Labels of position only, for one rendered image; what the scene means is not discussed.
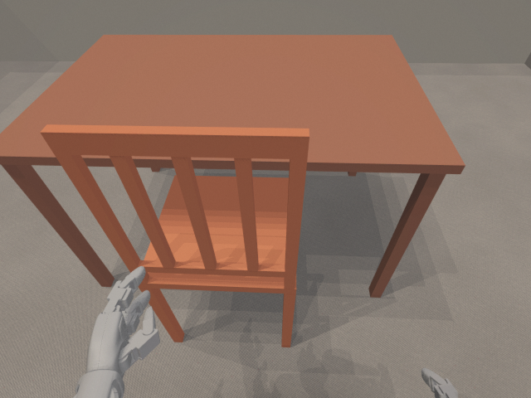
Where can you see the chair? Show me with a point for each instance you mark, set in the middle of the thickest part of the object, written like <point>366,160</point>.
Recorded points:
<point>236,234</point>

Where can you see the table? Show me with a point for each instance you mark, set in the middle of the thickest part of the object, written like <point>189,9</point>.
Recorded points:
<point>357,95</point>

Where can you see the right robot hand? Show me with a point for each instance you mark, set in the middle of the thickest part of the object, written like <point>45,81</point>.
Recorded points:
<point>442,388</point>

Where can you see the robot left forearm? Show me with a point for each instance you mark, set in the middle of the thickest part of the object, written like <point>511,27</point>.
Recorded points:
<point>102,383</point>

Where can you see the left robot hand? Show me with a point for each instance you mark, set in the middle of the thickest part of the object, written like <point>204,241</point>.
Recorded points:
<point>119,320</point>

